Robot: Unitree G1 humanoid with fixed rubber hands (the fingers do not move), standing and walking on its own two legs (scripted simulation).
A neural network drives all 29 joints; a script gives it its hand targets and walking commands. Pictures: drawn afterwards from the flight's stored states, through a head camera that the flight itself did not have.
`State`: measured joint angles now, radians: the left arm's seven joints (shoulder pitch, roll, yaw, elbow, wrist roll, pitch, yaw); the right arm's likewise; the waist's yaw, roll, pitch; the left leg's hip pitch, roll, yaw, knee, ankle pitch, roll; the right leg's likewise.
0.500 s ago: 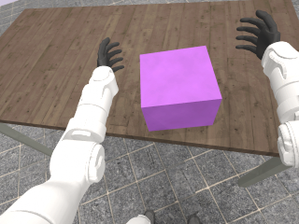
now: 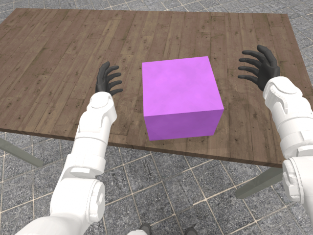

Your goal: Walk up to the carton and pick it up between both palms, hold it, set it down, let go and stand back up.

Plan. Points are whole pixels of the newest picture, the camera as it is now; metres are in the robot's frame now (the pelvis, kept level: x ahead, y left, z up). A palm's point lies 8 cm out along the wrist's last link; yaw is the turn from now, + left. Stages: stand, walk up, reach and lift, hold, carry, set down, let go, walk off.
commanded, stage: set down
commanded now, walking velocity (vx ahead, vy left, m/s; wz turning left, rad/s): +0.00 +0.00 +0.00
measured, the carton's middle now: (178, 99) +0.47 +0.03 +0.00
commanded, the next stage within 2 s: none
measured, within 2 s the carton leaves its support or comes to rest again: neither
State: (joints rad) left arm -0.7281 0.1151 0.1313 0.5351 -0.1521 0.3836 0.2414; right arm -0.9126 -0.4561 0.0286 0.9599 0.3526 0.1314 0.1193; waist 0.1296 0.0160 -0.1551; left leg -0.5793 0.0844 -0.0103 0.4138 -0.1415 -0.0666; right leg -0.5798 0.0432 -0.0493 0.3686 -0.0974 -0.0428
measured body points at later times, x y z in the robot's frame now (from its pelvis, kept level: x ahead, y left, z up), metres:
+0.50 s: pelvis +0.00 +0.00 +0.01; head +0.06 -0.01 +0.45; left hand +0.36 +0.19 +0.08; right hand +0.41 -0.21 +0.07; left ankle +0.02 +0.16 -0.74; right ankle +0.03 -0.09 -0.74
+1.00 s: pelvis +0.00 +0.01 +0.01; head +0.04 +0.01 +0.46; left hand +0.32 +0.18 +0.05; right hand +0.33 -0.23 +0.04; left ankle +0.02 +0.16 -0.74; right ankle +0.03 -0.09 -0.74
